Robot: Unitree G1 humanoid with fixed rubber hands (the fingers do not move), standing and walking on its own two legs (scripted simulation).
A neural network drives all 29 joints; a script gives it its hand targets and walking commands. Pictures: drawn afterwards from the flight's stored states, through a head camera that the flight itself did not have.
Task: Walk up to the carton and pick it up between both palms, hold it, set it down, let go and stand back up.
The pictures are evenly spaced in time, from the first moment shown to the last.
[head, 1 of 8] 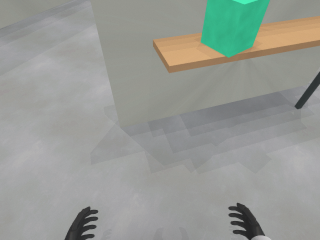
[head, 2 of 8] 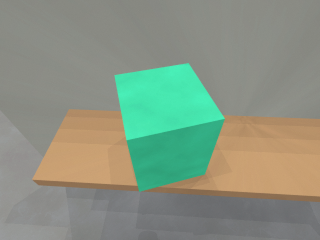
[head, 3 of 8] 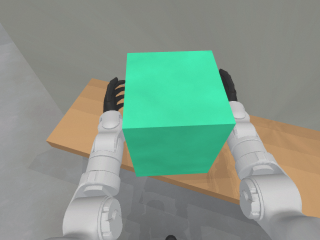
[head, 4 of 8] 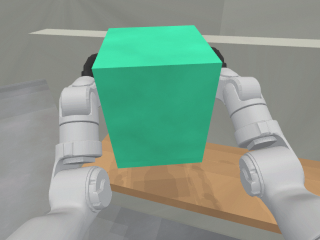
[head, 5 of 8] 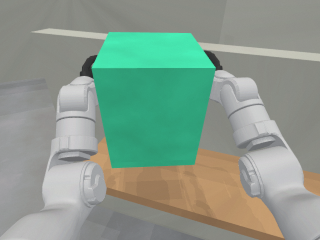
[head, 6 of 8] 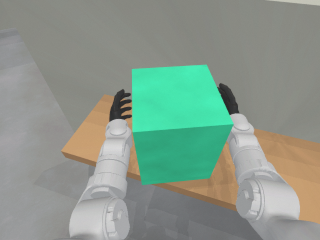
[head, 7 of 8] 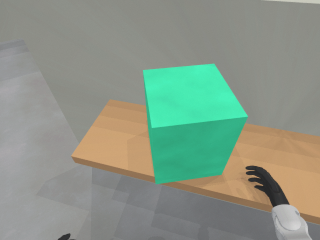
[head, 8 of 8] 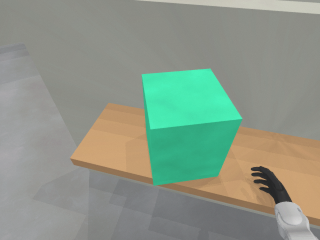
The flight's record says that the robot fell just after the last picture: no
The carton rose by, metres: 0.24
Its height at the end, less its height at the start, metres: +0.00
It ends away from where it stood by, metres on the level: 0.04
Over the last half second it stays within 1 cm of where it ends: yes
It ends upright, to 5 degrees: yes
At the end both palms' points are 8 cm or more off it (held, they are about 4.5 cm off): yes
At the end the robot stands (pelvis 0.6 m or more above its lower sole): yes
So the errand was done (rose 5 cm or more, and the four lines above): yes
